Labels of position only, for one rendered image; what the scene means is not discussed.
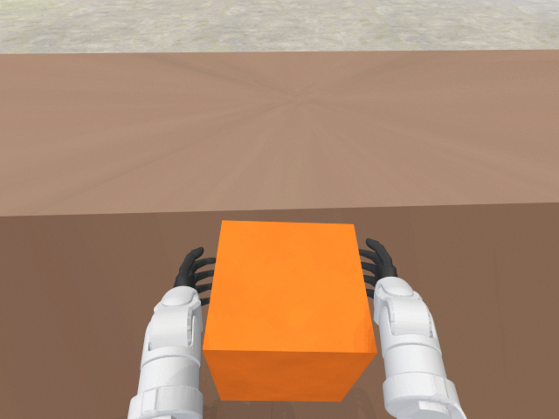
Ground carton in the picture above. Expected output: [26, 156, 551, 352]
[203, 220, 377, 402]

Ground robot left forearm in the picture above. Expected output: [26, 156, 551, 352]
[128, 286, 203, 419]

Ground left robot hand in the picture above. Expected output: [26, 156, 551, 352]
[173, 247, 216, 306]

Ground robot right forearm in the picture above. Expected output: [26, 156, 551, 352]
[374, 277, 467, 419]

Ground right robot hand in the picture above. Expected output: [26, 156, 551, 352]
[358, 238, 398, 299]

